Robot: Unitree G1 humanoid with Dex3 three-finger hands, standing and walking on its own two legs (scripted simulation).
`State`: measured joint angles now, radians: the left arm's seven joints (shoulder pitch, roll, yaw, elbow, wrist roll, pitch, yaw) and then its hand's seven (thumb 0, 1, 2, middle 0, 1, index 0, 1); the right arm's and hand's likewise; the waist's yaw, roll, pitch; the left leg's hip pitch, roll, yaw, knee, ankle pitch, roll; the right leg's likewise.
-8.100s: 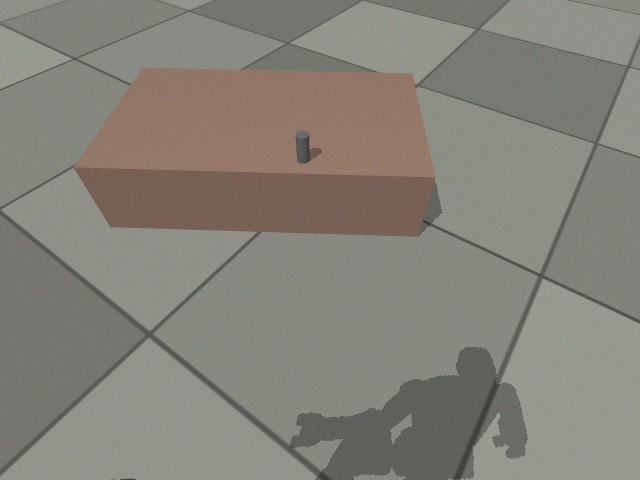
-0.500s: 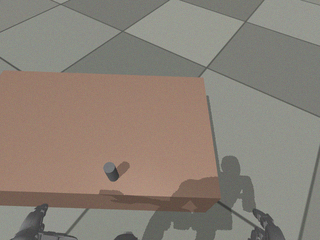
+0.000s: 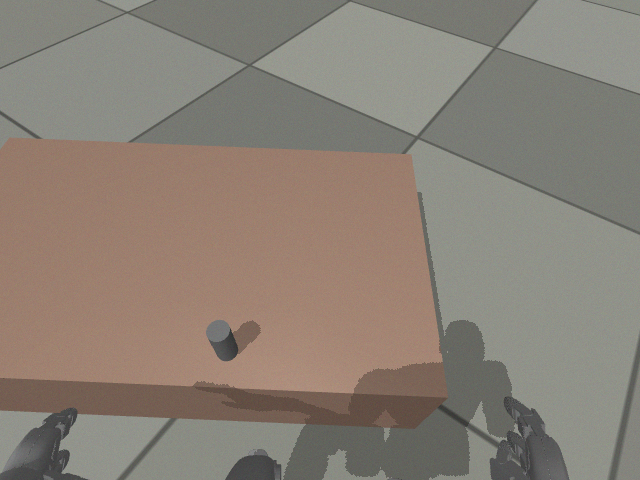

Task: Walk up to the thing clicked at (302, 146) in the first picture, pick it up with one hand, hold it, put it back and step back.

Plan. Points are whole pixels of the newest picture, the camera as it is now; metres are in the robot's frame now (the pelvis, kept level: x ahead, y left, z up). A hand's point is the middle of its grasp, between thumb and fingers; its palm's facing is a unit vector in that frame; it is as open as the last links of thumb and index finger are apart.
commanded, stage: go down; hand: left
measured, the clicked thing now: (223, 341) +0.41 +0.22 -0.33
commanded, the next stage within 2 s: approach in 1.86 s
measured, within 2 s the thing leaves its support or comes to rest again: neither
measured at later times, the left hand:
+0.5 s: hand (75, 454) +0.16 +0.31 -0.07, palm faces +0.12 -0.94 -0.33, open 17.4 cm
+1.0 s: hand (53, 356) +0.27 +0.37 -0.04, palm faces +0.17 -0.96 -0.21, open 17.5 cm
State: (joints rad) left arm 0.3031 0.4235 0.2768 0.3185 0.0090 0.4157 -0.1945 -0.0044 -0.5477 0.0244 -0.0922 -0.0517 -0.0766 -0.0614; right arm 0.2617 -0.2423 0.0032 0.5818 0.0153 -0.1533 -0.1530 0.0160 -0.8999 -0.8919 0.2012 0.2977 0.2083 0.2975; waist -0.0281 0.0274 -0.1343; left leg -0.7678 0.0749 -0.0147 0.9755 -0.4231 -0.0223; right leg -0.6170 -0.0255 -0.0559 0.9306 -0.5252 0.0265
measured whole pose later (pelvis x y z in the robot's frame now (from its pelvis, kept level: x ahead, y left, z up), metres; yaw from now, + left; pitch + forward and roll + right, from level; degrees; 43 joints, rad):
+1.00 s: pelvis -0.02 +0.01 -0.01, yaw -1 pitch +16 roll -3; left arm -0.19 0.65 0.55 0.83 -0.04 0.04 -0.42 -0.01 -0.53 0.07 -0.07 -0.03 -0.03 -0.06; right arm 0.32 -0.28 0.02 0.68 -0.02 -0.24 -0.16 0.02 -0.91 -0.90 0.20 0.30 0.21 0.30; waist -0.05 0.00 -0.09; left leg -0.91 0.09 -0.01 1.06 -0.42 -0.01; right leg -0.76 -0.01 -0.04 1.01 -0.51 0.03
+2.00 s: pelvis -0.02 +0.02 -0.03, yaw -2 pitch +20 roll -5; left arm -0.43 0.79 0.66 1.08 -0.05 -0.17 -0.53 -0.01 -0.51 0.05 -0.07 -0.01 -0.04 -0.04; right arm 0.28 -0.29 0.05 0.67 -0.05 -0.15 -0.15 0.01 -0.92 -0.90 0.20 0.30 0.21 0.30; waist -0.07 -0.02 -0.09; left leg -1.03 0.09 -0.03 1.12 -0.44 0.00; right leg -0.87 -0.01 -0.05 1.05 -0.52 0.04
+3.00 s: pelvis -0.11 -0.01 -0.36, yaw -9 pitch +29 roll -6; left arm -0.75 0.70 0.68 1.11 -0.20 -0.58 -0.46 -0.02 -0.61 0.01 -0.09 -0.09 -0.09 -0.09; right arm 0.12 -0.29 0.14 0.74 -0.14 -0.07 0.01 0.01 -0.93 -0.90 0.20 0.30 0.21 0.30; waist -0.10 -0.04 -0.05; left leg -2.24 0.10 -0.19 2.27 -0.55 -0.05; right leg -2.06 0.05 -0.08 2.30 -0.74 0.02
